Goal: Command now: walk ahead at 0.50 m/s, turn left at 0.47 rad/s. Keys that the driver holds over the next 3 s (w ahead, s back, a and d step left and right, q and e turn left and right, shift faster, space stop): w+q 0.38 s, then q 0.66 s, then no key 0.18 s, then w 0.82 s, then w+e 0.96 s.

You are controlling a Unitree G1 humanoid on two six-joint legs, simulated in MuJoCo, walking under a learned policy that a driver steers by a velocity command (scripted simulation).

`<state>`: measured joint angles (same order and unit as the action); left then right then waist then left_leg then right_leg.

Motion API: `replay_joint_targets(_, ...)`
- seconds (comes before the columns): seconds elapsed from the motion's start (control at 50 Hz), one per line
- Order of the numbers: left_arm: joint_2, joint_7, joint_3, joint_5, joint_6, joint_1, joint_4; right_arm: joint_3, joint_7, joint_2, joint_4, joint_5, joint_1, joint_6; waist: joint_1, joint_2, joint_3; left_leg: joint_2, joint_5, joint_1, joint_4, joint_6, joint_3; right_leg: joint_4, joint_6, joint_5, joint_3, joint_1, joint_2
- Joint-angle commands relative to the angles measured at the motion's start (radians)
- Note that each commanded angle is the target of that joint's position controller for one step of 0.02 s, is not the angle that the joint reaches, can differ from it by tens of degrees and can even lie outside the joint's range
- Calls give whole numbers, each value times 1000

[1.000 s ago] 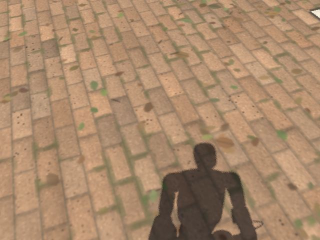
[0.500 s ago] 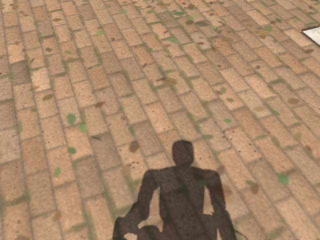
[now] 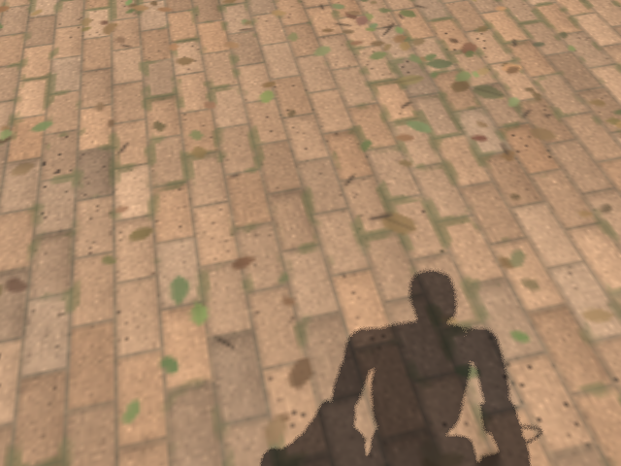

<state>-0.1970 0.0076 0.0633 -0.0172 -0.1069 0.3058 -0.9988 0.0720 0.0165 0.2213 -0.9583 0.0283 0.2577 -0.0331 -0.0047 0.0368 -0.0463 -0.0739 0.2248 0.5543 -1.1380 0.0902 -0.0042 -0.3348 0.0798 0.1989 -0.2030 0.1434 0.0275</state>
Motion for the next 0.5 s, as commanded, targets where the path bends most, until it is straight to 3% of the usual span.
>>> replay_joint_targets(0.02, -70, 4, 7, 0, -22, 55, 28, -4, 17, -15, 52, 4, 14, 17, -21, -104, -24, -39, -109, 112, 25, -12, 0, 191, 50, -263, 140, -11, -279)
replay_joint_targets(0.1, -76, 8, 1, -1, -23, 93, 21, -16, 33, -16, 115, 0, -148, 12, 6, -105, -59, -18, -234, 101, 284, -18, 61, 185, 36, -367, 32, -33, -250)
replay_joint_targets(0.2, -121, 24, 10, -3, -7, 166, -1, -20, 44, 2, 173, 7, -264, 8, 31, -110, -65, 25, -169, 52, 474, 31, 148, 124, 36, -565, -37, -193, -299)
replay_joint_targets(0.26, -162, 33, 21, -8, 13, 147, 4, -2, 34, 38, 157, 11, -170, 10, -24, -148, 6, 114, -18, -85, 499, 91, 192, -85, 30, -950, -79, -267, -311)
replay_joint_targets(0.28, -178, 31, 27, -9, 23, 139, 11, 9, 30, 57, 134, 11, -84, 7, -58, -151, 57, 148, 22, -175, 525, 114, 194, -230, 31, -980, -80, -265, -314)
replay_joint_targets(0.3, -187, 25, 30, -5, 33, 125, 23, 26, 22, 85, 95, 17, 42, -2, -115, -121, 128, 174, -1, -351, 607, 141, 173, -440, 14, -870, -89, -192, -304)
replay_joint_targets(0.32, -168, 19, 25, -2, 34, 117, 54, 56, 8, 170, 69, 29, 162, -7, -168, -26, 216, 30, 94, -578, 671, 193, -42, -742, -18, -534, -91, 18, -270)
replay_joint_targets(0.34, -72, -3, 12, 13, 26, 127, 138, 79, 3, 275, 100, 13, 108, 1, -78, 223, 282, -253, 81, -864, 787, 353, -628, -1133, -85, 338, -6, 486, -27)
replay_joint_targets(0.36, -147, -10, 20, 6, 11, -3, 174, 76, -4, 269, 105, -1, 142, 18, -124, 37, 270, -265, 48, -837, 878, 354, -683, -1163, -78, 284, 198, 611, -38)
replay_joint_targets(0.38, -127, -14, 13, 16, -2, -57, 194, 63, -14, 224, 97, -7, 90, 18, -91, -4, 145, -252, -15, -733, 883, 320, -539, -1106, -68, 185, 220, 649, -95)
replay_joint_targets(0.4, -126, -8, 12, 18, -9, -33, 179, 49, -15, 169, 98, -15, 38, 9, -37, -76, 54, -213, -250, -583, 889, 273, -434, -996, -70, 131, 217, 581, -128)
replay_joint_targets(0.42, -123, -1, 14, 2, 5, -24, 174, 39, -20, 144, 105, -21, 0, -3, 3, -94, 32, -159, -466, -496, 875, 239, -336, -930, -81, 132, 225, 507, -148)
replay_joint_targets(0.44, -116, 1, 12, -17, 28, 12, 164, 31, -22, 128, 114, -27, -25, -13, 31, -86, 42, -122, -623, -440, 863, 223, -262, -896, -94, 140, 224, 434, -148)
replay_joint_targets(0.46, -110, 1, 13, -26, 50, 27, 165, 27, -19, 125, 115, -31, -20, -24, 44, -77, 56, -101, -735, -418, 848, 211, -225, -862, -106, 149, 223, 400, -143)
replay_joint_targets(0.5, -96, -1, 9, -25, 76, 15, 181, 32, -17, 158, 109, -32, 13, -34, 50, -49, 71, -61, -881, -404, 825, 191, -178, -801, -124, 117, 203, 402, -125)
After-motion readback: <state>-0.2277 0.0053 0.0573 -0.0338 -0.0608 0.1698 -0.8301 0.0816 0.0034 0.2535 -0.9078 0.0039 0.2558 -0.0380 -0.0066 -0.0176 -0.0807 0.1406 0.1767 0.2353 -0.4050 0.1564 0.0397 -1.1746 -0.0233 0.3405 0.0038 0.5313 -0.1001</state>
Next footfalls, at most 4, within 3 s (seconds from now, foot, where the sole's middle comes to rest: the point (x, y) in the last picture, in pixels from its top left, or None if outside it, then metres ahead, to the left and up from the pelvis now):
0.32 left None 0.31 0.12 -0.78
0.88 right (302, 427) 0.57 0.07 -0.78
1.30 left None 0.36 0.19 -0.78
1.76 right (260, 379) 0.68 0.17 -0.78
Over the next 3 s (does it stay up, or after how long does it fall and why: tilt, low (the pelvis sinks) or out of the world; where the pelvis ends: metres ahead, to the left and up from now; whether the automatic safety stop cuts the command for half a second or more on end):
stays up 1.08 0.50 -0.01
